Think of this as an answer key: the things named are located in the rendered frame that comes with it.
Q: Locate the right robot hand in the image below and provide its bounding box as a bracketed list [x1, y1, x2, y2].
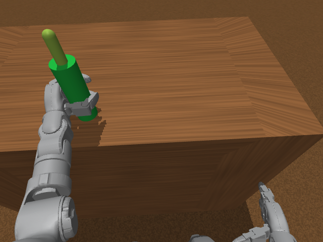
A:
[232, 182, 290, 242]

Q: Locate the left robot arm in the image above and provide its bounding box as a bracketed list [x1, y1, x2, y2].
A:
[13, 111, 78, 242]

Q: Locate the right robot arm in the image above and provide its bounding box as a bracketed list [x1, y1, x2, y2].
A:
[268, 231, 297, 242]

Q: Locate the left robot hand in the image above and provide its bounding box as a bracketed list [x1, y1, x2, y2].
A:
[44, 73, 99, 118]

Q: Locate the bottle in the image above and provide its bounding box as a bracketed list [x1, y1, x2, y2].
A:
[42, 29, 97, 122]

